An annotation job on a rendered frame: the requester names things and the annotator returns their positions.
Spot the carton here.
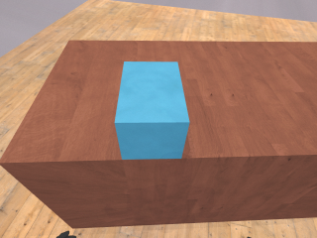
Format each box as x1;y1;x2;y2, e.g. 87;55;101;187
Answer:
114;61;190;160

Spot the pedestal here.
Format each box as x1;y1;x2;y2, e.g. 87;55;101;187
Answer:
0;40;317;229

